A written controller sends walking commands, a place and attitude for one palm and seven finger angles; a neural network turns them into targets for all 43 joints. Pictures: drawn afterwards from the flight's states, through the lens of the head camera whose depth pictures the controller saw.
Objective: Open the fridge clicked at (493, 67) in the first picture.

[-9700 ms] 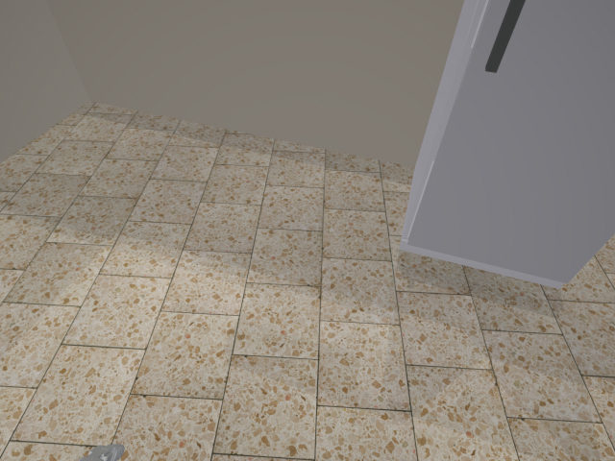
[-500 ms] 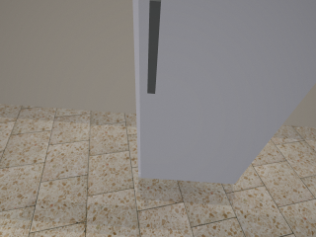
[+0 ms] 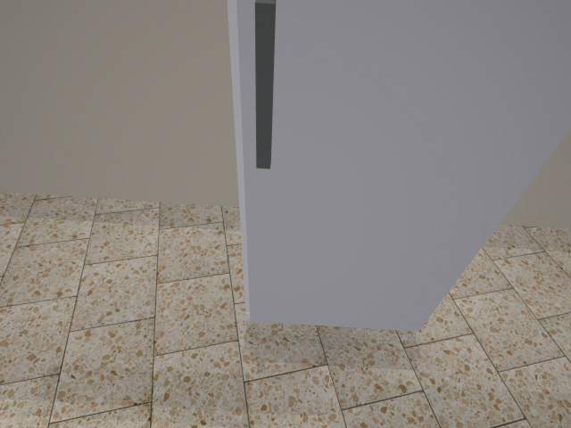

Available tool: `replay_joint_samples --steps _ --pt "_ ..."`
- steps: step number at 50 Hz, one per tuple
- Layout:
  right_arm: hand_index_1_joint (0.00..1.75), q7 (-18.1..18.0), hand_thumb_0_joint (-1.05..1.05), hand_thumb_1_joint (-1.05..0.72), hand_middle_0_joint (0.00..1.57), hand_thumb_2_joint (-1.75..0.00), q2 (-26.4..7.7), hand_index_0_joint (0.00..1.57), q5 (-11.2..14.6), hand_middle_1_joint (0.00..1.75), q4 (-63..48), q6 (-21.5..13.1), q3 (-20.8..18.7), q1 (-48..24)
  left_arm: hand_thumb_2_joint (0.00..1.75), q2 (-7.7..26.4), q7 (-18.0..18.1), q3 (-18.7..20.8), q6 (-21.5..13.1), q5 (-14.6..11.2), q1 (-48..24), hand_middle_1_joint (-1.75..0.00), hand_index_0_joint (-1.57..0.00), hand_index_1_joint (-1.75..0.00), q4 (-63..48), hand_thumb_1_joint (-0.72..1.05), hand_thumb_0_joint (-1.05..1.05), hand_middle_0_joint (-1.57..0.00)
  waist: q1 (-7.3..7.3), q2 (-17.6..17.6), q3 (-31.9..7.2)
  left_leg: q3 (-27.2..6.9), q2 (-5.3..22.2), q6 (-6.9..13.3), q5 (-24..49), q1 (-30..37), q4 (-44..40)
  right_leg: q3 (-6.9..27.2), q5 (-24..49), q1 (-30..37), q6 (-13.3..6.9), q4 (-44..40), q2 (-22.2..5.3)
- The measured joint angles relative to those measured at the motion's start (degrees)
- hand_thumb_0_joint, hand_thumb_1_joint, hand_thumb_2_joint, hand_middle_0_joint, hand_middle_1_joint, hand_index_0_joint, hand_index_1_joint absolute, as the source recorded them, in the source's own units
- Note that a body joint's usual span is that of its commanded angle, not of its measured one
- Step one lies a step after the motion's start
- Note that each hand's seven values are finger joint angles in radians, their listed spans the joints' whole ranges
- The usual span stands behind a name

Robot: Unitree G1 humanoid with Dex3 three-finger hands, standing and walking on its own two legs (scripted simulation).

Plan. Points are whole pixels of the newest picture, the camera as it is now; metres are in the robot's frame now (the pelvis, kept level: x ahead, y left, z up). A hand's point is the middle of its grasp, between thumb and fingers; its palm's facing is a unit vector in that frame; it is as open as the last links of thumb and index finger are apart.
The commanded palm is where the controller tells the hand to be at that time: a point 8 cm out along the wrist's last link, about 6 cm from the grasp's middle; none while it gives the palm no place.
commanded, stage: look again from close up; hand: left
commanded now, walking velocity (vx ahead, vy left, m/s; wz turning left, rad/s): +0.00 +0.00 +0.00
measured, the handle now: (265, 89) +0.57 +0.08 +0.21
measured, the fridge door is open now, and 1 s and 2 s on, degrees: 0 0 0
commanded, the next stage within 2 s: shuffle to correct the standing spot in 1.90 s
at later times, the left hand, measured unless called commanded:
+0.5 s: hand out of the picture -0.02 +0.15 -0.18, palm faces +0.03 -0.99 -0.14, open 7.4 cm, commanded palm none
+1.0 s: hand out of the picture -0.01 +0.15 -0.18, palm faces +0.03 -0.99 -0.14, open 7.4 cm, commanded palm none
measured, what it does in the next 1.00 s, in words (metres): stands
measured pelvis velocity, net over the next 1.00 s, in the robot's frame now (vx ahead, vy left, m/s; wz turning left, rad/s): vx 0.02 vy -0.01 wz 0.00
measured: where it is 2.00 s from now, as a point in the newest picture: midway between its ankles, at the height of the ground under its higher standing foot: outside the picture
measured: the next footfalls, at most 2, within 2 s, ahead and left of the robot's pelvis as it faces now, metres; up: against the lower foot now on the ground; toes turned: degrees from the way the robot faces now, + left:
none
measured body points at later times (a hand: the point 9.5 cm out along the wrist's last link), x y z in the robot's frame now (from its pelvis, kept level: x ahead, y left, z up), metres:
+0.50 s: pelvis +0.01 -0.01 +0.00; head +0.01 +0.01 +0.45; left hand -0.02 +0.20 -0.17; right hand +0.00 -0.22 -0.15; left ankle +0.08 +0.08 -0.74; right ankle -0.01 -0.12 -0.74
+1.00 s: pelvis +0.02 -0.01 +0.00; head +0.02 +0.01 +0.45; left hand -0.01 +0.20 -0.16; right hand +0.01 -0.22 -0.15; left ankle +0.08 +0.08 -0.74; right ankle -0.01 -0.12 -0.74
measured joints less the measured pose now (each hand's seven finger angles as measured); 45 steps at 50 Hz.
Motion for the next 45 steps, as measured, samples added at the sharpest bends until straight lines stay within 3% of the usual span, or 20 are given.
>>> replay_joint_samples --steps 45 --pt "0.30 -0.87 0.01 -0.92 0.20 -0.90 1.43 0.20 0.00 0.30 1.03 -0.37 0.20 0.66 0.89 -1.92 0.33 0.22 -0.18 -0.22 -0.01 -0.30 -0.20 -0.30 0.77 0.91 0.00 -0.20 0.03 -0.21 1.01 0.00 0.03 -0.45 -1.77 1.72 0.01 0.14 -1.23 2.16 -0.25 -1.05 0.10"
